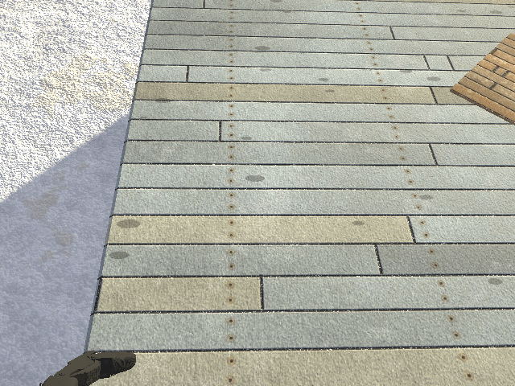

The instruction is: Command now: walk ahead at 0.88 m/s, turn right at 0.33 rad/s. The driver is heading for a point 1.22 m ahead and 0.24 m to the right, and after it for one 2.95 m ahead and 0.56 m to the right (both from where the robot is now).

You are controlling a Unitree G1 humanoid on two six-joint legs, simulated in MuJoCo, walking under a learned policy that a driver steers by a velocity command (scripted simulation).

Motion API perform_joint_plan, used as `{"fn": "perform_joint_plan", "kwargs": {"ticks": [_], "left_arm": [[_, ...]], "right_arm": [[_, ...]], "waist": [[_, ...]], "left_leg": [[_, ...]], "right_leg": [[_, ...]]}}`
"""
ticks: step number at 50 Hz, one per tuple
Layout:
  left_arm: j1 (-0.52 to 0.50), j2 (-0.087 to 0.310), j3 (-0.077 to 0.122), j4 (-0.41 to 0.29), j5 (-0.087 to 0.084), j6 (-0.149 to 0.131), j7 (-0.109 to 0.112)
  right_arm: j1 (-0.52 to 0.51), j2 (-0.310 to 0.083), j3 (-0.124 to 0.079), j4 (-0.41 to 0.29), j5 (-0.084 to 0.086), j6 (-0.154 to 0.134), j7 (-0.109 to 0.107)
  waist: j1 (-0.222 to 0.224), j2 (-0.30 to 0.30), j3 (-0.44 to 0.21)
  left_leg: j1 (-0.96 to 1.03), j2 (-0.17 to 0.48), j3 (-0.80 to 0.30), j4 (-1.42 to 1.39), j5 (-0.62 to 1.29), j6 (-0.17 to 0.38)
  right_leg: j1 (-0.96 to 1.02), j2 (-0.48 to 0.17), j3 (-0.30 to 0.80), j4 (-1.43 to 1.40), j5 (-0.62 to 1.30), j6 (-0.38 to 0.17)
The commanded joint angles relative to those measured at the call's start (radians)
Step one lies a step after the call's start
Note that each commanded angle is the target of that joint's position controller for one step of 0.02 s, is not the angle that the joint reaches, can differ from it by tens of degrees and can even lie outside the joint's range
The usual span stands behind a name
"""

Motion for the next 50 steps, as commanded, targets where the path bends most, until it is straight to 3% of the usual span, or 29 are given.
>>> {"fn": "perform_joint_plan", "kwargs": {"ticks": [1, 2, 4, 5, 6, 7, 8, 9, 10, 11, 13, 17, 20, 24, 26, 27, 28, 29, 30, 31, 32, 33, 34, 37, 41, 46, 48, 49, 50], "left_arm": [[-0.097, 0.128, 0.045, -0.084, -0.012, -0.021, -0.015], [-0.048, 0.158, 0.062, -0.083, -0.011, -0.011, -0.009], [0.351, 0.223, 0.099, -0.001, -0.016, 0.020, 0.010], [0.516, 0.277, 0.114, 0.035, -0.005, 0.033, 0.026], [0.493, 0.300, 0.114, 0.039, 0.004, 0.009, 0.010], [0.469, 0.191, 0.100, 0.021, 0.019, 0.010, 0.017], [0.439, 0.192, 0.098, 0.016, 0.034, 0.010, 0.022], [0.410, 0.188, 0.096, 0.008, 0.036, 0.006, 0.019], [0.336, 0.172, 0.086, -0.005, 0.041, 0.002, 0.021], [0.280, 0.145, 0.077, -0.033, 0.053, 0.000, 0.029], [0.239, 0.128, 0.073, -0.052, 0.034, 0.004, 0.041], [0.264, 0.121, 0.068, -0.039, 0.020, 0.014, 0.080], [0.341, 0.131, 0.077, -0.005, -0.002, 0.029, 0.089], [0.395, 0.104, 0.074, 0.034, 0.001, 0.039, 0.092], [0.406, 0.122, 0.078, 0.045, 0.024, 0.058, 0.084], [0.374, 0.143, 0.077, 0.036, 0.048, 0.062, 0.071], [0.319, 0.106, 0.057, 0.000, 0.075, 0.061, 0.063], [0.460, 0.019, 0.029, -0.006, 0.020, 0.040, 0.057], [0.435, 0.031, 0.011, 0.001, 0.001, 0.022, 0.061], [0.272, 0.094, 0.019, -0.034, 0.007, 0.009, 0.056], [0.155, 0.088, 0.011, -0.063, 0.035, -0.008, 0.051], [0.106, 0.068, 0.007, -0.088, 0.057, -0.026, 0.045], [0.068, 0.064, 0.008, -0.099, 0.075, -0.037, 0.042], [0.131, 0.070, 0.009, -0.083, 0.064, -0.037, 0.041], [-0.038, 0.041, -0.007, -0.126, 0.068, -0.056, 0.026], [-0.070, 0.120, 0.041, -0.147, 0.020, -0.065, 0.049], [0.138, 0.188, 0.084, -0.115, 0.016, -0.073, 0.061], [0.394, 0.250, 0.105, -0.083, 0.024, -0.059, 0.074], [0.456, 0.318, 0.115, -0.047, 0.036, -0.043, 0.062]], "right_arm": [[-0.031, -0.216, -0.068, -0.038, -0.021, 0.001, -0.012], [-0.027, -0.233, -0.074, -0.034, -0.043, 0.015, -0.018], [-0.078, -0.231, -0.069, -0.049, -0.062, 0.033, -0.026], [-0.064, -0.136, -0.044, -0.077, -0.069, 0.016, -0.023], [0.045, -0.005, 0.007, -0.115, -0.023, -0.025, 0.006], [-0.102, -0.133, -0.012, -0.136, 0.012, -0.056, 0.018], [-0.182, -0.145, -0.012, -0.172, 0.039, -0.076, 0.022], [-0.242, -0.117, 0.003, -0.193, 0.007, -0.090, 0.014], [-0.226, -0.094, 0.004, -0.205, -0.012, -0.092, 0.013], [-0.216, -0.100, 0.005, -0.202, -0.016, -0.079, 0.013], [-0.192, -0.108, 0.002, -0.192, -0.024, -0.059, 0.006], [-0.351, -0.073, 0.019, -0.244, -0.052, -0.057, -0.004], [-0.480, -0.034, 0.023, -0.280, -0.030, -0.068, 0.003], [-0.510, -0.101, -0.011, -0.277, 0.007, -0.071, 0.009], [-0.400, -0.136, -0.040, -0.253, 0.014, -0.079, 0.008], [-0.259, -0.169, -0.059, -0.228, 0.024, -0.079, 0.000], [-0.008, -0.198, -0.066, -0.186, 0.017, -0.073, -0.007], [0.143, -0.295, -0.096, -0.106, -0.005, -0.069, 0.005], [0.149, -0.202, -0.078, -0.093, 0.008, -0.075, 0.022], [0.087, -0.131, -0.063, -0.089, 0.010, -0.065, 0.017], [0.058, -0.130, -0.061, -0.093, -0.009, -0.051, 0.018], [0.027, -0.132, -0.060, -0.096, -0.015, -0.043, 0.020], [0.020, -0.113, -0.052, -0.094, -0.016, -0.039, 0.022], [-0.061, -0.102, -0.043, -0.091, 0.002, -0.028, 0.013], [-0.037, -0.188, -0.071, -0.064, 0.028, -0.016, -0.015], [0.047, -0.161, -0.074, -0.023, 0.035, 0.011, -0.012], [0.034, -0.146, -0.066, -0.029, 0.011, 0.017, -0.001], [0.018, -0.067, -0.037, -0.067, -0.025, 0.014, 0.000], [0.137, 0.025, 0.000, -0.109, 0.047, -0.006, -0.006]], "waist": [[0.037, 0.204, 0.045], [0.071, 0.213, -0.023], [0.276, 0.192, -0.212], [0.280, -0.017, -0.289], [0.142, -0.355, -0.412], [0.226, -0.188, -0.357], [0.199, -0.101, -0.231], [0.167, 0.067, -0.182], [0.084, 0.090, -0.132], [0.044, 0.064, -0.078], [0.010, 0.033, 0.009], [0.058, 0.014, 0.103], [0.134, -0.029, 0.073], [0.175, -0.054, 0.072], [0.120, -0.065, 0.000], [0.036, -0.080, -0.101], [-0.075, -0.047, -0.281], [-0.033, 0.378, -0.415], [-0.038, 0.416, -0.328], [-0.052, 0.269, -0.148], [-0.044, 0.094, -0.072], [-0.009, 0.031, 0.004], [0.013, 0.027, 0.033], [0.098, 0.099, 0.058], [0.048, 0.092, 0.081], [0.041, 0.137, 0.057], [0.170, 0.141, -0.099], [0.268, 0.024, -0.308], [0.186, -0.434, -0.465]], "left_leg": [[-0.084, 0.221, 0.097, 0.061, 0.930, 0.084], [-0.045, 0.218, 0.109, 0.164, 1.177, 0.069], [-0.222, 0.204, 0.136, 0.694, 1.441, 0.039], [-0.628, 0.109, 0.104, 1.145, 0.866, -0.006], [-0.956, -0.107, -0.047, 1.475, -0.091, -0.052], [-1.035, -0.067, -0.131, 1.486, -0.014, -0.009], [-1.057, -0.027, -0.117, 1.440, 0.030, 0.012], [-0.980, 0.009, -0.103, 1.340, 0.066, 0.023], [-0.927, 0.029, -0.116, 1.281, 0.095, 0.022], [-0.867, 0.048, -0.126, 1.257, 0.102, 0.019], [-0.885, 0.081, -0.115, 1.159, 0.095, -0.002], [-0.768, 0.065, -0.036, 0.793, 0.334, -0.081], [-0.612, -0.011, -0.003, 0.530, 0.513, -0.105], [-0.689, 0.022, -0.049, 0.376, 0.500, -0.078], [-0.616, -0.009, -0.004, 0.353, 0.345, -0.022], [-0.452, -0.003, 0.025, 0.358, 0.321, 0.027], [-0.092, 0.110, -0.111, 0.448, 0.198, 0.098], [0.247, 0.334, -0.695, 0.292, -0.204, 0.319], [0.238, 0.364, -0.974, 0.144, -0.457, 0.313], [0.103, 0.333, -0.849, 0.144, -0.410, 0.269], [-0.035, 0.277, -0.721, 0.140, -0.246, 0.241], [-0.155, 0.235, -0.646, 0.125, -0.129, 0.243], [-0.251, 0.178, -0.559, 0.105, 0.011, 0.229], [-0.418, 0.152, -0.483, 0.067, 0.069, 0.250], [-0.694, 0.100, -0.340, 0.027, 0.145, 0.192], [-0.529, 0.117, -0.406, 0.163, 0.154, 0.136], [-0.544, 0.045, -0.326, 0.507, 0.415, 0.077], [-0.731, -0.002, -0.247, 0.866, 0.283, 0.048], [-1.019, -0.062, -0.151, 1.209, -0.113, 0.009]], "right_leg": [[0.163, 0.072, -0.042, -0.011, -0.039, -0.060], [0.238, 0.124, -0.089, 0.032, -0.131, -0.083], [0.716, 0.163, -0.081, 0.065, -0.221, -0.148], [1.068, 0.043, 0.193, 0.107, -0.511, -0.220], [1.227, -0.204, 0.893, -0.186, -0.979, -0.430], [1.201, -0.174, 0.961, -0.328, -1.075, -0.354], [1.068, -0.173, 0.862, -0.344, -0.947, -0.308], [0.907, -0.114, 0.762, -0.337, -0.762, -0.280], [0.742, -0.094, 0.722, -0.354, -0.737, -0.295], [0.599, -0.051, 0.684, -0.387, -0.710, -0.305], [0.477, -0.016, 0.605, -0.427, -0.657, -0.317], [0.252, 0.075, 0.437, -0.426, -0.429, -0.269], [0.260, 0.104, 0.405, -0.382, -0.373, -0.218], [0.583, 0.007, 0.490, -0.271, -0.281, -0.194], [0.734, -0.010, 0.477, -0.122, 0.104, -0.177], [0.737, 0.001, 0.422, 0.047, 0.311, -0.155], [0.546, 0.027, 0.380, 0.359, 0.260, -0.141], [0.143, 0.197, 0.245, 0.794, -0.201, -0.031], [-0.031, 0.169, 0.256, 0.848, -0.559, -0.044], [-0.104, 0.099, 0.241, 0.859, -0.513, -0.064], [-0.082, 0.077, 0.213, 0.806, -0.475, -0.072], [-0.068, 0.061, 0.208, 0.721, -0.457, -0.069], [-0.004, 0.039, 0.202, 0.624, -0.447, -0.064], [0.082, 0.005, 0.185, 0.396, -0.447, -0.009], [0.417, 0.057, 0.116, 0.058, -0.104, 0.038], [0.519, 0.073, 0.143, -0.090, -0.174, 0.045], [0.783, 0.032, 0.146, -0.086, -0.244, -0.004], [1.119, -0.156, 0.349, -0.044, -0.472, -0.063], [1.325, -0.396, 0.947, -0.258, -0.900, -0.216]]}}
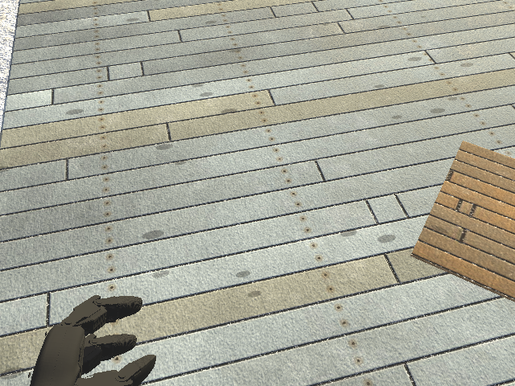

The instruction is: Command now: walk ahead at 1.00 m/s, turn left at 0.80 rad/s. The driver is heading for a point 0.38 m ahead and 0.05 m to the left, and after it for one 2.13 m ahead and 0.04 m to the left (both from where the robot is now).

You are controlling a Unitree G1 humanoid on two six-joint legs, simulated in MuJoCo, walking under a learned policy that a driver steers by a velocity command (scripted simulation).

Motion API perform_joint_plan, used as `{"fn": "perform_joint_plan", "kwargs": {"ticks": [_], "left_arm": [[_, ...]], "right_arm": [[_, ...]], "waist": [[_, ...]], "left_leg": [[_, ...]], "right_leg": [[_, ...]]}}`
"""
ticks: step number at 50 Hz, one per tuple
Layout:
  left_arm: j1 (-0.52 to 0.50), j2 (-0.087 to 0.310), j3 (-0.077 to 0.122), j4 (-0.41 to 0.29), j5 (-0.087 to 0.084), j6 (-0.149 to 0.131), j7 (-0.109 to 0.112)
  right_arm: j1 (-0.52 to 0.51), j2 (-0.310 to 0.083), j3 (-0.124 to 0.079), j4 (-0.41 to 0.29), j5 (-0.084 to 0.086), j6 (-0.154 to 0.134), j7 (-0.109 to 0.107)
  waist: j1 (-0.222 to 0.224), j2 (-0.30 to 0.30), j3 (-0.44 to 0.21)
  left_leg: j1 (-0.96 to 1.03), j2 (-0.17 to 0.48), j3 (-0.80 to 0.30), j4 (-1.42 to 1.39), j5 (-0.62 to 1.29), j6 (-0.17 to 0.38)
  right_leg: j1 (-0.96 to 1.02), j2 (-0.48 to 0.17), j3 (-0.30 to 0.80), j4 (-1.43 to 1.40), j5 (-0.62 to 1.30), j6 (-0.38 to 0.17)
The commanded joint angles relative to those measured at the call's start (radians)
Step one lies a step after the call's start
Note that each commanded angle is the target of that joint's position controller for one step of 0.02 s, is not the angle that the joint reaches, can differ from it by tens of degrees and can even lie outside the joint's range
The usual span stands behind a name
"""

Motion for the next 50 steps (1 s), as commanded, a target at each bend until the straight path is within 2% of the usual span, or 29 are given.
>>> {"fn": "perform_joint_plan", "kwargs": {"ticks": [1, 3, 5, 7, 10, 14, 17, 18, 19, 20, 21, 22, 23, 24, 25, 26, 27, 30, 34, 38, 40, 42, 44, 45, 46, 47, 48, 49, 50], "left_arm": [[0.445, 0.234, 0.099, 0.039, 0.002, 0.029, 0.009], [0.426, 0.153, 0.080, 0.070, 0.016, 0.049, 0.020], [0.346, 0.107, 0.067, 0.101, 0.040, 0.051, 0.021], [0.293, 0.058, 0.058, 0.119, 0.019, 0.046, 0.015], [0.208, 0.117, 0.075, 0.128, 0.008, 0.035, 0.022], [0.327, 0.186, 0.087, 0.182, -0.001, 0.023, 0.017], [0.392, 0.304, 0.102, 0.219, -0.017, 0.048, 0.013], [0.398, 0.329, 0.103, 0.236, -0.008, 0.062, 0.015], [0.372, 0.324, 0.094, 0.246, 0.002, 0.076, 0.018], [0.397, 0.250, 0.066, 0.239, 0.014, 0.070, 0.018], [0.568, 0.040, 0.011, 0.195, -0.019, 0.048, 0.003], [0.519, 0.156, 0.033, 0.214, -0.059, 0.021, 0.002], [0.360, 0.180, 0.049, 0.168, -0.093, 0.020, 0.008], [0.317, 0.142, 0.039, 0.147, -0.076, 0.026, 0.018], [0.305, 0.126, 0.042, 0.154, -0.037, 0.038, 0.024], [0.368, 0.108, 0.045, 0.173, -0.037, 0.060, 0.017], [0.394, 0.098, 0.049, 0.191, -0.042, 0.085, 0.014], [0.347, 0.061, 0.051, 0.190, -0.039, 0.135, 0.009], [0.230, 0.056, 0.045, 0.137, -0.030, 0.130, -0.004], [0.110, 0.067, 0.038, 0.090, -0.020, 0.113, -0.051], [0.129, 0.100, 0.053, 0.075, -0.031, 0.107, -0.064], [0.313, 0.177, 0.087, 0.094, -0.045, 0.126, -0.055], [0.709, 0.310, 0.159, 0.187, -0.044, 0.159, -0.025], [0.671, 0.313, 0.152, 0.216, -0.037, 0.165, -0.020], [0.529, 0.274, 0.114, 0.136, 0.006, 0.128, -0.032], [0.510, 0.186, 0.101, 0.092, 0.008, 0.102, -0.042], [0.515, 0.166, 0.097, 0.098, 0.007, 0.079, -0.050], [0.458, 0.171, 0.099, 0.086, -0.001, 0.058, -0.056], [0.389, 0.173, 0.099, 0.067, -0.003, 0.049, -0.053]], "right_arm": [[-0.025, -0.043, 0.024, -0.143, 0.059, -0.032, -0.014], [-0.237, -0.084, 0.015, -0.157, 0.005, -0.022, -0.009], [-0.285, -0.045, 0.014, -0.197, 0.002, -0.005, 0.008], [-0.301, -0.005, 0.023, -0.219, 0.019, 0.029, 0.021], [-0.343, -0.019, 0.031, -0.258, -0.001, 0.035, 0.038], [-0.496, -0.015, 0.045, -0.277, -0.016, 0.005, 0.065], [-0.520, -0.081, 0.017, -0.301, -0.009, -0.013, 0.071], [-0.411, -0.137, -0.009, -0.281, -0.008, -0.008, 0.066], [-0.181, -0.190, -0.043, -0.218, -0.009, 0.002, 0.049], [0.000, -0.246, -0.066, -0.158, -0.010, 0.017, 0.027], [-0.048, -0.374, -0.075, -0.167, -0.049, -0.004, 0.023], [-0.024, -0.244, -0.050, -0.178, -0.053, -0.018, 0.034], [-0.059, -0.190, -0.032, -0.154, -0.055, -0.033, 0.039], [-0.113, -0.185, -0.032, -0.124, -0.054, -0.045, 0.046], [-0.176, -0.143, -0.025, -0.112, -0.058, -0.056, 0.047], [-0.223, -0.106, -0.019, -0.108, -0.073, -0.064, 0.047], [-0.259, -0.058, -0.012, -0.097, -0.067, -0.072, 0.047], [-0.300, -0.031, -0.012, -0.056, -0.044, -0.083, 0.037], [-0.301, -0.063, -0.019, -0.041, -0.065, -0.080, 0.008], [-0.273, -0.146, -0.035, -0.029, -0.053, -0.068, -0.009], [-0.270, -0.212, -0.048, -0.037, -0.053, -0.049, -0.018], [-0.314, -0.285, -0.070, -0.059, -0.026, -0.009, -0.013], [-0.411, -0.250, -0.061, -0.074, -0.008, -0.011, 0.004], [-0.439, -0.047, -0.006, -0.108, -0.018, -0.046, 0.018], [-0.261, 0.044, 0.028, -0.193, 0.002, -0.097, 0.027], [-0.352, -0.077, 0.020, -0.201, 0.007, -0.129, 0.030], [-0.448, -0.113, 0.005, -0.225, 0.020, -0.135, 0.025], [-0.445, -0.098, 0.007, -0.219, 0.003, -0.129, 0.014], [-0.446, -0.095, 0.005, -0.216, -0.022, -0.118, 0.010]], "waist": [[0.238, -0.378, -0.297], [0.262, -0.086, -0.060], [0.179, -0.128, 0.036], [0.136, -0.126, 0.081], [0.077, -0.103, 0.127], [0.132, 0.020, 0.185], [0.075, -0.064, 0.130], [-0.006, -0.107, 0.049], [-0.147, -0.125, -0.078], [-0.210, -0.082, -0.223], [-0.020, 0.336, -0.417], [-0.078, 0.187, -0.509], [-0.078, 0.121, -0.262], [-0.023, 0.030, -0.109], [0.029, 0.011, -0.060], [0.085, 0.062, -0.048], [0.109, 0.056, -0.027], [0.129, 0.035, 0.076], [0.133, 0.007, 0.163], [0.106, -0.059, 0.198], [0.138, -0.003, 0.130], [0.255, 0.084, 0.033], [0.456, 0.055, -0.136], [0.364, -0.347, 0.035], [0.134, -0.491, -0.140], [0.205, -0.258, -0.181], [0.182, -0.077, -0.067], [0.119, 0.053, -0.034], [0.082, 0.081, 0.000]], "left_leg": [[-0.850, 0.062, 0.113, 0.703, 0.063, 0.000], [-0.858, 0.134, 0.174, 0.687, 0.150, 0.004], [-0.801, 0.195, 0.161, 0.633, 0.181, 0.010], [-0.803, 0.223, 0.166, 0.613, 0.152, 0.013], [-0.798, 0.247, 0.167, 0.470, 0.302, -0.007], [-0.557, 0.157, 0.275, 0.090, 0.543, 0.039], [-0.438, 0.048, 0.349, -0.047, 0.399, 0.085], [-0.313, 0.021, 0.353, -0.072, 0.356, 0.105], [-0.011, -0.003, 0.369, -0.123, 0.397, 0.125], [0.386, 0.093, 0.250, -0.017, 0.390, 0.100], [0.615, 0.416, -0.348, -0.240, -0.003, 0.242], [0.554, 0.428, -0.525, -0.413, -0.264, 0.202], [0.401, 0.408, -0.399, -0.450, -0.200, 0.172], [0.225, 0.394, -0.268, -0.469, -0.035, 0.158], [0.109, 0.362, -0.140, -0.461, 0.086, 0.136], [-0.009, 0.347, -0.057, -0.482, 0.135, 0.131], [-0.065, 0.319, 0.020, -0.520, 0.165, 0.118], [-0.124, 0.290, 0.240, -0.599, 0.315, 0.079], [-0.101, 0.254, 0.434, -0.650, 0.450, 0.078], [0.017, 0.260, 0.564, -0.666, 0.614, 0.047], [0.107, 0.278, 0.595, -0.560, 1.113, 0.020], [0.194, 0.297, 0.596, -0.294, 1.575, 0.025], [-0.051, 0.251, 0.549, 0.275, 1.429, 0.008], [-0.360, -0.005, 0.496, 0.764, 0.192, -0.036], [-0.734, -0.112, 0.241, 1.008, -0.114, -0.046], [-0.738, -0.046, 0.116, 0.925, -0.001, 0.020], [-0.730, -0.016, 0.133, 0.804, 0.068, 0.048], [-0.677, 0.029, 0.117, 0.694, 0.126, 0.044], [-0.604, 0.049, 0.107, 0.618, 0.156, 0.026]], "right_leg": [[0.939, -0.442, 0.841, -0.303, -0.764, -0.261], [0.710, -0.362, 0.449, -0.277, -0.322, -0.203], [0.507, -0.321, 0.319, -0.329, -0.206, -0.215], [0.421, -0.303, 0.163, -0.374, -0.111, -0.194], [0.336, -0.300, -0.019, -0.441, 0.039, -0.180], [0.270, -0.243, -0.185, -0.552, 0.104, -0.170], [0.476, -0.305, -0.182, -0.419, 0.738, -0.194], [0.532, -0.313, -0.174, -0.267, 0.929, -0.185], [0.450, -0.278, -0.190, -0.011, 0.989, -0.161], [0.183, -0.221, -0.146, 0.311, 0.653, -0.130], [-0.123, 0.004, -0.059, 0.805, -0.312, -0.081], [-0.160, -0.023, 0.122, 0.896, -0.315, -0.116], [-0.263, -0.039, 0.083, 0.921, -0.273, -0.107], [-0.284, -0.086, 0.064, 0.867, -0.216, -0.096], [-0.249, -0.138, 0.062, 0.805, -0.156, -0.097], [-0.165, -0.173, 0.070, 0.790, -0.097, -0.092], [-0.123, -0.192, 0.066, 0.771, -0.075, -0.091], [-0.177, -0.212, 0.048, 0.708, -0.045, -0.083], [-0.280, -0.181, -0.008, 0.516, 0.157, -0.078], [-0.228, -0.144, -0.140, 0.244, 0.295, -0.123], [-0.099, -0.067, -0.228, 0.202, 0.279, -0.157], [0.071, 0.025, -0.297, 0.237, 0.092, -0.191], [0.610, 0.048, -0.195, 0.177, 0.052, -0.261], [0.619, 0.021, -0.001, 0.075, 0.098, -0.323], [0.812, -0.173, 0.662, -0.138, -0.287, -0.544], [0.784, -0.225, 0.810, -0.315, -0.506, -0.490], [0.649, -0.216, 0.789, -0.379, -0.562, -0.427], [0.523, -0.207, 0.756, -0.359, -0.526, -0.407], [0.384, -0.167, 0.692, -0.327, -0.425, -0.396]]}}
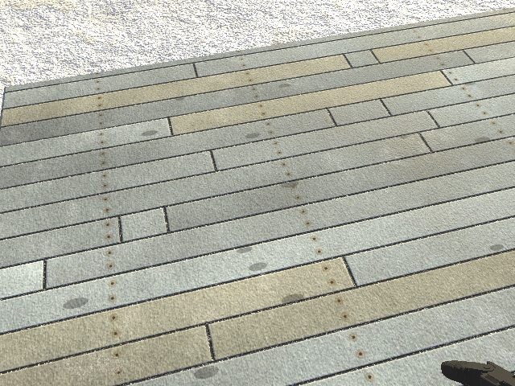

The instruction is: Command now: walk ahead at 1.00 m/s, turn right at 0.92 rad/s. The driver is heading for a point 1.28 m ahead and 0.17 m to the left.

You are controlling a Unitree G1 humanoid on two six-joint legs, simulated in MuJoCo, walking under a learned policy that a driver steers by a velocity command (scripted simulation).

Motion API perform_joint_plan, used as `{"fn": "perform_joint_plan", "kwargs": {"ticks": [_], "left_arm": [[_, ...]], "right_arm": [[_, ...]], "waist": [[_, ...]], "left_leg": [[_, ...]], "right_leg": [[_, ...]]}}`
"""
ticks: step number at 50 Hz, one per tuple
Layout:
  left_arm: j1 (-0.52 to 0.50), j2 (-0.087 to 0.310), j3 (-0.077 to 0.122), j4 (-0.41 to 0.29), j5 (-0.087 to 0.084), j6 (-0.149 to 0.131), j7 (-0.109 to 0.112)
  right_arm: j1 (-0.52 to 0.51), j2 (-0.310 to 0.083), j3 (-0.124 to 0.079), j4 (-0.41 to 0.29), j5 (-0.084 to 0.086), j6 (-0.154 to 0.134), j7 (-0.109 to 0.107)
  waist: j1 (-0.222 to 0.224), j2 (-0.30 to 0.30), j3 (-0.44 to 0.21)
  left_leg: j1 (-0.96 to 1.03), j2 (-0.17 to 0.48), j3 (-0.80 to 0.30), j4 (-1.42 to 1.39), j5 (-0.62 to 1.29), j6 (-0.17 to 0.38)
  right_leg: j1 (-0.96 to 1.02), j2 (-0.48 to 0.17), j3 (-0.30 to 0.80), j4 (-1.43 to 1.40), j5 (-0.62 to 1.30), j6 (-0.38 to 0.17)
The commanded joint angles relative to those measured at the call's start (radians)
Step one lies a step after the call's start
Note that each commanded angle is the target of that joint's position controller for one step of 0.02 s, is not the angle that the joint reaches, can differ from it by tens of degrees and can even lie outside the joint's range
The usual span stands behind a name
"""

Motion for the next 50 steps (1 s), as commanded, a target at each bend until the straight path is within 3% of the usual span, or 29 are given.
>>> {"fn": "perform_joint_plan", "kwargs": {"ticks": [1, 3, 7, 12, 14, 16, 18, 19, 20, 21, 22, 23, 24, 25, 26, 29, 33, 37, 39, 40, 41, 42, 43, 44, 45, 46, 47, 48, 50], "left_arm": [[-0.046, 0.121, 0.022, -0.131, 0.004, -0.054, 0.006], [-0.076, 0.109, 0.018, -0.138, -0.001, -0.050, 0.035], [0.007, 0.027, -0.015, -0.087, -0.003, -0.035, 0.081], [0.104, 0.063, -0.015, -0.018, 0.002, -0.043, 0.065], [0.109, 0.083, -0.010, 0.011, 0.009, -0.040, 0.067], [0.071, 0.108, -0.007, 0.019, 0.031, -0.031, 0.068], [0.054, 0.143, -0.002, 0.005, 0.061, -0.019, 0.077], [-0.032, 0.167, 0.006, -0.020, 0.061, -0.015, 0.078], [-0.119, 0.149, -0.003, -0.061, 0.074, -0.022, 0.083], [0.036, -0.023, -0.049, -0.087, 0.046, -0.044, 0.060], [-0.063, 0.070, -0.052, -0.099, 0.010, -0.079, 0.046], [-0.164, 0.102, -0.044, -0.137, -0.019, -0.105, 0.039], [-0.288, 0.089, -0.059, -0.158, 0.027, -0.124, 0.040], [-0.256, 0.052, -0.056, -0.180, 0.017, -0.134, 0.040], [-0.235, 0.071, -0.052, -0.163, 0.024, -0.130, 0.043], [-0.236, 0.068, -0.049, -0.165, 0.043, -0.103, 0.058], [-0.452, -0.001, -0.070, -0.252, 0.044, -0.106, 0.050], [-0.500, 0.048, -0.039, -0.272, 0.008, -0.110, 0.054], [-0.488, 0.083, -0.019, -0.274, -0.001, -0.115, 0.057], [-0.418, 0.107, 0.000, -0.266, -0.001, -0.118, 0.059], [-0.260, 0.135, 0.016, -0.240, -0.008, -0.115, 0.065], [0.016, 0.176, 0.025, -0.202, -0.007, -0.100, 0.076], [0.115, 0.272, 0.046, -0.121, 0.015, -0.097, 0.053], [0.136, 0.153, 0.028, -0.115, 0.003, -0.097, 0.040], [0.072, 0.088, 0.014, -0.107, 0.002, -0.082, 0.050], [0.034, 0.087, 0.009, -0.096, 0.021, -0.070, 0.050], [0.046, 0.093, 0.011, -0.075, 0.035, -0.066, 0.041], [0.004, 0.049, -0.009, -0.063, 0.049, -0.070, 0.040], [-0.044, 0.004, -0.023, -0.051, 0.026, -0.075, 0.031]], "right_arm": [[0.023, -0.130, -0.036, -0.113, -0.029, -0.019, -0.011], [0.034, -0.133, -0.043, -0.100, -0.026, 0.008, -0.019], [-0.147, -0.029, -0.001, -0.141, -0.047, 0.026, -0.015], [-0.303, -0.057, -0.012, -0.175, 0.003, 0.011, 0.011], [-0.292, -0.072, -0.019, -0.172, 0.017, 0.002, 0.037], [-0.225, -0.103, -0.038, -0.167, 0.016, -0.007, 0.054], [-0.053, -0.156, -0.068, -0.129, 0.022, 0.002, 0.054], [0.173, -0.183, -0.082, -0.082, 0.028, 0.016, 0.043], [0.431, -0.226, -0.094, -0.023, 0.015, 0.034, 0.027], [0.456, -0.276, -0.098, 0.013, -0.013, 0.019, 0.038], [0.478, -0.177, -0.092, 0.016, -0.015, 0.026, 0.029], [0.417, -0.164, -0.083, 0.003, -0.035, 0.027, 0.017], [0.431, -0.150, -0.076, 0.020, -0.032, 0.028, 0.029], [0.340, -0.147, -0.071, 0.003, -0.037, 0.025, 0.030], [0.276, -0.139, -0.066, -0.023, -0.037, 0.023, 0.029], [0.281, -0.113, -0.056, -0.012, 0.010, 0.026, 0.021], [0.287, -0.155, -0.065, 0.008, 0.008, 0.041, -0.017], [0.377, -0.155, -0.071, 0.064, 0.025, 0.047, -0.027], [0.416, -0.131, -0.069, 0.099, 0.015, 0.061, -0.031], [0.404, -0.135, -0.066, 0.100, -0.006, 0.066, -0.025], [0.374, -0.170, -0.075, 0.085, -0.019, 0.076, -0.019], [0.318, -0.123, -0.052, 0.043, -0.055, 0.076, -0.014], [0.537, 0.021, -0.005, 0.044, 0.002, 0.059, 0.002], [0.496, -0.054, -0.002, 0.071, 0.032, 0.061, -0.013], [0.313, -0.124, -0.016, 0.039, 0.024, 0.058, -0.015], [0.175, -0.125, -0.012, 0.006, 0.000, 0.047, -0.013], [0.068, -0.111, -0.009, -0.025, -0.031, 0.028, -0.005], [0.107, -0.074, -0.011, -0.037, -0.010, 0.029, 0.002], [0.140, -0.056, -0.003, -0.023, 0.008, 0.044, 0.008]], "waist": [[-0.117, 0.102, -0.084], [-0.132, 0.077, -0.057], [-0.005, -0.009, 0.000], [0.112, -0.043, 0.034], [0.102, -0.043, 0.045], [0.042, -0.074, -0.019], [-0.060, -0.135, -0.162], [-0.187, -0.166, -0.239], [-0.307, -0.055, -0.345], [-0.158, 0.347, -0.433], [-0.236, 0.254, -0.454], [-0.222, 0.177, -0.302], [-0.231, 0.010, -0.194], [-0.120, -0.013, -0.152], [-0.080, -0.034, -0.118], [-0.054, -0.040, -0.022], [-0.117, 0.041, 0.045], [-0.159, 0.086, -0.009], [-0.146, 0.108, -0.033], [-0.086, 0.107, -0.108], [0.002, 0.167, -0.203], [0.116, 0.126, -0.383], [0.006, -0.403, -0.589], [0.049, -0.377, -0.532], [0.081, -0.239, -0.320], [0.078, -0.029, -0.189], [0.081, -0.007, -0.091], [-0.008, -0.033, -0.097], [-0.062, -0.075, -0.074]], "left_leg": [[-0.355, 0.045, -0.084, -0.114, 0.054, -0.005], [-0.326, 0.082, -0.068, -0.255, 0.054, -0.052], [-0.323, 0.122, 0.051, -0.589, 0.439, -0.110], [-0.369, 0.083, 0.121, -0.890, 0.585, -0.054], [-0.468, 0.074, 0.127, -0.940, 0.545, -0.008], [-0.406, 0.013, 0.175, -0.939, 0.463, 0.043], [-0.223, -0.081, 0.235, -0.849, 0.349, 0.088], [0.031, -0.062, 0.212, -0.857, 0.364, 0.117], [0.411, 0.034, 0.040, -0.808, 0.310, 0.159], [0.765, 0.268, -0.581, -0.932, -0.134, 0.380], [0.805, 0.278, -0.800, -1.139, -0.335, 0.344], [0.691, 0.268, -0.705, -1.155, -0.278, 0.288], [0.464, 0.184, -0.501, -1.144, 0.044, 0.225], [0.368, 0.180, -0.532, -1.182, -0.023, 0.275], [0.250, 0.145, -0.517, -1.234, -0.007, 0.285], [0.071, 0.090, -0.390, -1.246, 0.174, 0.283], [-0.213, 0.001, -0.284, -1.281, 0.211, 0.213], [-0.083, 0.041, -0.323, -1.219, 0.198, 0.153], [0.106, 0.072, -0.321, -1.111, 0.421, 0.130], [0.193, 0.053, -0.302, -1.015, 0.714, 0.114], [0.164, 0.072, -0.274, -0.805, 0.892, 0.088], [-0.019, 0.053, -0.243, -0.471, 0.790, 0.071], [-0.380, -0.109, -0.145, -0.051, 0.003, -0.001], [-0.513, -0.024, -0.122, 0.009, -0.083, 0.019], [-0.580, 0.015, -0.077, 0.000, -0.019, 0.033], [-0.558, 0.038, -0.044, -0.043, 0.026, 0.038], [-0.521, 0.053, -0.029, -0.115, 0.015, 0.042], [-0.506, 0.083, -0.046, -0.146, 0.053, 0.046], [-0.477, 0.117, -0.044, -0.224, 0.054, 0.042]], "right_leg": [[0.247, -0.252, 0.713, -0.477, -0.171, -0.159], [0.150, -0.228, 0.614, -0.505, -0.128, -0.157], [0.082, -0.161, 0.317, -0.501, 0.117, -0.079], [0.312, -0.246, 0.245, -0.549, 0.180, -0.035], [0.486, -0.300, 0.193, -0.526, 0.361, -0.017], [0.593, -0.315, 0.132, -0.440, 0.773, 0.026], [0.648, -0.312, 0.081, -0.213, 1.340, 0.055], [0.528, -0.323, 0.057, 0.025, 1.416, 0.070], [0.237, -0.274, 0.047, 0.395, 1.126, 0.091], [-0.251, -0.051, 0.125, 0.791, -0.106, 0.195], [-0.362, -0.055, 0.198, 0.794, -0.143, 0.155], [-0.425, -0.116, 0.226, 0.749, -0.074, 0.129], [-0.288, -0.142, 0.198, 0.628, -0.081, 0.096], [-0.320, -0.140, 0.198, 0.568, -0.040, 0.112], [-0.259, -0.172, 0.210, 0.507, -0.014, 0.122], [-0.235, -0.200, 0.169, 0.348, -0.032, 0.186], [-0.019, -0.144, 0.098, -0.064, 0.322, 0.238], [0.126, -0.130, 0.134, -0.231, 0.490, 0.246], [0.108, -0.131, 0.122, -0.277, 0.416, 0.221], [0.181, -0.085, 0.068, -0.272, 0.352, 0.190], [0.346, -0.130, 0.078, -0.225, 0.293, 0.146], [0.686, -0.275, 0.223, -0.108, 0.154, 0.085], [1.042, -0.546, 0.834, -0.283, -0.247, -0.133], [1.008, -0.529, 0.988, -0.409, -0.540, -0.088], [0.852, -0.474, 0.799, -0.428, -0.436, -0.034], [0.677, -0.420, 0.646, -0.439, -0.234, -0.005], [0.524, -0.374, 0.513, -0.435, 0.028, -0.001], [0.476, -0.359, 0.498, -0.473, -0.042, -0.017], [0.379, -0.352, 0.468, -0.528, -0.050, -0.039]]}}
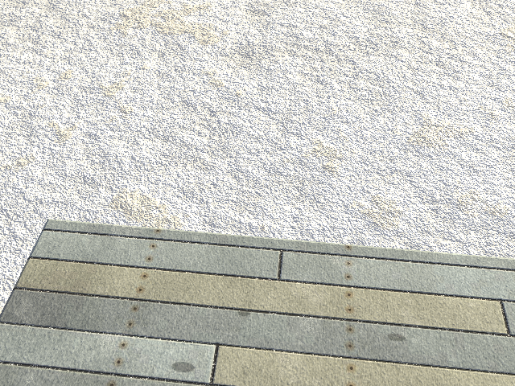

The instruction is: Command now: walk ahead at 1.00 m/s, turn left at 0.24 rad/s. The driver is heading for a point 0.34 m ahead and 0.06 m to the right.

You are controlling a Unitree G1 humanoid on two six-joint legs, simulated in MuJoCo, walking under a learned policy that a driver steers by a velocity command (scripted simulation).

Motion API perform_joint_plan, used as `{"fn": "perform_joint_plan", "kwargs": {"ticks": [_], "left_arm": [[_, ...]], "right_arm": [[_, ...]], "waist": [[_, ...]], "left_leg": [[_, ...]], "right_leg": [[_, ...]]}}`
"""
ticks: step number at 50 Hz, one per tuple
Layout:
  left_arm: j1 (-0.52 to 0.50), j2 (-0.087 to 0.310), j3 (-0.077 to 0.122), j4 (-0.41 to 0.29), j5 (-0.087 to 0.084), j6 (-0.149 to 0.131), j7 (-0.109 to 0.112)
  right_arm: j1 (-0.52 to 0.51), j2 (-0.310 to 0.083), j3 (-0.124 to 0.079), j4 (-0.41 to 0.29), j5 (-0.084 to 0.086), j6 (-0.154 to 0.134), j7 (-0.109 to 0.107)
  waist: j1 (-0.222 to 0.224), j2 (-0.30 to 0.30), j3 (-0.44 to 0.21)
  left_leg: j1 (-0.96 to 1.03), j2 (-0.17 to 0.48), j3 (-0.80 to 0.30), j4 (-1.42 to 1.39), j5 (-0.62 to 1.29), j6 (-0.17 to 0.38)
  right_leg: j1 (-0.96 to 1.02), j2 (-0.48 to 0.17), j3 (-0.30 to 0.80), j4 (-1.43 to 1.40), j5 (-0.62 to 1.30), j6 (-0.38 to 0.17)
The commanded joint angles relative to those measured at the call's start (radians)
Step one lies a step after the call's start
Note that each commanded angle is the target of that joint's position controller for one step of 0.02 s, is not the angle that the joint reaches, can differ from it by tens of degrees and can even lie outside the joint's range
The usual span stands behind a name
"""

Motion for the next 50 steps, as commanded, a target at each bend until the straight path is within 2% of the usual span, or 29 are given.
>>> {"fn": "perform_joint_plan", "kwargs": {"ticks": [1, 3, 5, 6, 7, 9, 10, 11, 12, 13, 14, 15, 16, 17, 18, 19, 22, 24, 25, 26, 27, 28, 29, 30, 31, 32, 34, 41, 50], "left_arm": [[0.018, 0.015, -0.008, -0.021, -0.021, -0.015, -0.014], [0.029, 0.085, 0.007, -0.006, -0.033, -0.020, -0.004], [0.042, 0.108, 0.012, -0.002, -0.033, -0.022, 0.011], [0.076, 0.110, 0.013, 0.004, -0.042, -0.022, 0.015], [0.083, 0.148, 0.022, 0.009, -0.044, -0.019, 0.022], [0.167, 0.146, 0.018, 0.047, -0.045, -0.002, 0.025], [0.197, 0.145, 0.013, 0.061, -0.045, 0.010, 0.024], [0.227, 0.155, 0.012, 0.080, -0.045, 0.026, 0.027], [0.220, 0.158, 0.007, 0.084, -0.042, 0.040, 0.028], [0.189, 0.173, 0.009, 0.081, -0.039, 0.049, 0.029], [0.179, 0.124, -0.003, 0.044, -0.012, 0.044, 0.035], [0.425, -0.048, -0.053, 0.088, -0.035, 0.028, 0.024], [0.427, 0.077, -0.030, 0.125, -0.040, 0.032, 0.024], [0.280, 0.113, -0.016, 0.083, -0.051, 0.041, 0.033], [0.102, 0.119, -0.018, 0.030, -0.028, 0.049, 0.058], [0.123, 0.095, -0.018, 0.028, -0.033, 0.055, 0.066], [0.143, 0.009, -0.031, 0.054, -0.032, 0.091, 0.062], [0.078, -0.020, -0.041, 0.068, -0.011, 0.092, 0.061], [0.136, -0.038, -0.044, 0.082, -0.017, 0.100, 0.052], [0.162, -0.022, -0.038, 0.099, -0.014, 0.109, 0.045], [0.156, -0.002, -0.026, 0.111, 0.003, 0.122, 0.039], [0.115, -0.007, -0.029, 0.100, 0.024, 0.138, 0.038], [0.021, 0.071, -0.017, 0.046, 0.034, 0.146, 0.044], [-0.102, 0.085, -0.026, 0.007, 0.035, 0.151, 0.047], [-0.167, 0.059, -0.033, -0.001, 0.025, 0.152, 0.043], [-0.190, 0.046, -0.031, 0.005, 0.012, 0.151, 0.040], [-0.163, 0.041, -0.032, 0.028, 0.004, 0.140, 0.039], [-0.097, 0.009, -0.026, 0.105, -0.012, 0.128, 0.052], [-0.054, -0.024, -0.009, 0.213, -0.021, 0.139, 0.061]], "right_arm": [[-0.041, 0.004, 0.010, -0.095, 0.004, -0.009, 0.011], [-0.125, 0.011, 0.026, -0.141, -0.026, -0.021, 0.015], [-0.220, -0.004, 0.031, -0.175, -0.041, -0.038, 0.023], [-0.278, -0.007, 0.035, -0.186, -0.043, -0.048, 0.033], [-0.306, -0.004, 0.037, -0.195, -0.039, -0.058, 0.041], [-0.354, -0.028, 0.019, -0.197, -0.034, -0.069, 0.045], [-0.325, -0.049, 0.008, -0.188, -0.034, -0.067, 0.046], [-0.271, -0.085, -0.009, -0.177, -0.045, -0.066, 0.045], [-0.164, -0.095, -0.024, -0.142, -0.050, -0.064, 0.042], [-0.026, -0.103, -0.033, -0.107, -0.054, -0.056, 0.035], [0.146, -0.182, -0.047, -0.070, -0.073, -0.049, 0.021], [0.199, -0.230, -0.045, -0.041, -0.075, -0.040, 0.032], [0.198, -0.147, -0.031, -0.044, -0.057, -0.015, 0.036], [0.115, -0.083, -0.015, -0.038, -0.047, -0.001, 0.030], [0.036, -0.035, 0.002, -0.015, -0.045, 0.001, 0.020], [-0.007, -0.016, 0.008, -0.010, -0.053, -0.010, 0.013], [-0.092, -0.017, -0.002, 0.011, -0.070, -0.003, 0.002], [-0.107, -0.044, -0.012, 0.020, -0.072, 0.008, -0.011], [-0.117, -0.049, -0.014, 0.033, -0.065, 0.011, -0.013], [-0.138, -0.024, -0.009, 0.036, -0.048, 0.009, -0.014], [-0.125, 0.010, 0.003, 0.060, -0.038, 0.019, -0.012], [-0.096, 0.026, 0.009, 0.078, -0.027, 0.032, -0.014], [-0.024, 0.019, 0.011, 0.088, -0.039, 0.042, -0.014], [0.093, -0.008, -0.003, 0.119, -0.034, 0.053, -0.022], [0.141, -0.003, -0.004, 0.136, -0.031, 0.068, -0.034], [0.114, -0.004, -0.003, 0.141, -0.036, 0.083, -0.046], [0.105, 0.004, -0.004, 0.165, -0.046, 0.101, -0.057], [0.159, 0.018, -0.011, 0.251, -0.033, 0.072, -0.055], [0.178, 0.036, -0.019, 0.324, -0.024, 0.089, -0.076]], "waist": [[-0.040, -0.091, 0.027], [-0.049, -0.085, 0.094], [-0.033, -0.053, 0.115], [-0.005, -0.033, 0.130], [-0.001, -0.051, 0.146], [0.032, -0.060, 0.117], [0.023, -0.106, 0.083], [-0.001, -0.122, 0.038], [-0.070, -0.155, -0.046], [-0.164, -0.178, -0.122], [-0.221, -0.050, -0.269], [-0.118, 0.308, -0.556], [-0.150, 0.165, -0.657], [-0.137, 0.137, -0.497], [-0.132, 0.010, -0.302], [-0.083, 0.091, -0.252], [0.011, 0.044, -0.168], [0.002, -0.003, -0.195], [0.047, 0.098, -0.208], [0.061, 0.094, -0.186], [0.073, 0.071, -0.152], [0.069, 0.031, -0.100], [0.015, -0.114, -0.046], [-0.068, -0.244, -0.035], [-0.094, -0.308, -0.021], [-0.084, -0.279, 0.031], [-0.060, -0.196, 0.074], [-0.038, -0.046, -0.022], [-0.042, -0.028, -0.022]], "left_leg": [[-0.286, 0.113, -0.063, -0.082, 0.016, -0.003], [-0.342, 0.144, -0.043, -0.220, 0.130, -0.029], [-0.248, 0.129, -0.026, -0.405, 0.330, -0.053], [-0.161, 0.096, 0.016, -0.503, 0.398, -0.066], [-0.049, 0.068, 0.032, -0.604, 0.490, -0.070], [0.034, 0.009, 0.067, -0.700, 0.594, -0.072], [0.066, -0.008, 0.066, -0.731, 0.582, -0.062], [0.120, -0.047, 0.094, -0.745, 0.560, -0.046], [0.240, -0.072, 0.113, -0.757, 0.573, -0.022], [0.431, -0.044, 0.111, -0.752, 0.660, -0.005], [0.730, 0.167, -0.066, -0.666, 1.042, 0.055], [1.014, 0.528, -0.544, -0.654, 1.361, 0.323], [0.967, 0.450, -0.545, -0.682, 1.289, 0.290], [0.831, 0.396, -0.379, -0.696, 1.266, 0.249], [0.609, 0.295, -0.259, -0.775, 1.216, 0.187], [0.524, 0.327, -0.257, -0.766, 1.225, 0.239], [0.199, 0.242, -0.127, -0.862, 1.056, 0.195], [0.073, 0.192, -0.050, -0.925, 0.998, 0.162], [0.065, 0.230, -0.049, -0.907, 0.917, 0.174], [0.029, 0.210, -0.025, -0.892, 0.765, 0.145], [-0.025, 0.153, -0.003, -0.879, 0.506, 0.090], [-0.071, 0.122, -0.012, -0.878, 0.259, 0.033], [-0.061, 0.062, 0.012, -0.826, -0.011, -0.038], [0.073, 0.009, 0.039, -0.761, -0.133, -0.078], [0.128, 0.012, 0.050, -0.779, -0.090, -0.085], [0.148, 0.019, 0.060, -0.819, -0.027, -0.080], [0.156, 0.022, 0.061, -0.843, 0.031, -0.081], [0.208, 0.045, 0.050, -0.870, 0.158, -0.099], [0.272, 0.047, 0.060, -0.860, 0.267, -0.098]], "right_leg": [[0.150, -0.263, 0.376, -0.271, -0.100, -0.218], [0.085, -0.278, 0.368, -0.314, -0.026, -0.244], [-0.005, -0.232, 0.276, -0.352, 0.038, -0.217], [-0.051, -0.199, 0.217, -0.371, 0.089, -0.208], [-0.097, -0.201, 0.194, -0.394, 0.135, -0.194], [0.006, -0.193, 0.144, -0.362, 0.316, -0.164], [0.087, -0.199, 0.138, -0.275, 0.424, -0.143], [0.155, -0.195, 0.128, -0.178, 0.580, -0.117], [0.183, -0.180, 0.101, -0.024, 0.714, -0.073], [0.103, -0.151, 0.073, 0.182, 0.754, -0.024], [-0.110, -0.077, 0.055, 0.536, 0.417, 0.030], [-0.332, 0.085, 0.126, 1.043, -0.445, 0.094], [-0.321, 0.017, 0.252, 1.100, -0.447, 0.084], [-0.369, -0.046, 0.201, 1.044, -0.449, 0.082], [-0.375, -0.073, 0.094, 0.905, -0.410, 0.072], [-0.400, -0.103, 0.127, 0.880, -0.375, 0.077], [-0.185, -0.138, 0.078, 0.535, -0.306, 0.066], [0.026, -0.094, 0.017, 0.373, -0.026, 0.050], [0.092, -0.095, 0.016, 0.292, 0.076, 0.049], [0.176, -0.088, 0.009, 0.203, 0.192, 0.044], [0.236, -0.072, 0.002, 0.139, 0.275, 0.027], [0.258, -0.077, 0.012, 0.105, 0.294, -0.002], [0.191, -0.193, 0.137, -0.005, 0.436, -0.047], [0.045, -0.272, 0.175, -0.045, 0.355, -0.114], [-0.038, -0.246, 0.170, -0.094, 0.080, -0.122], [-0.101, -0.186, 0.160, -0.136, -0.188, -0.081], [-0.120, -0.155, 0.156, -0.157, -0.300, -0.045], [0.061, -0.124, 0.109, -0.045, 0.152, -0.058], [0.079, -0.095, 0.065, -0.037, 0.308, -0.055]]}}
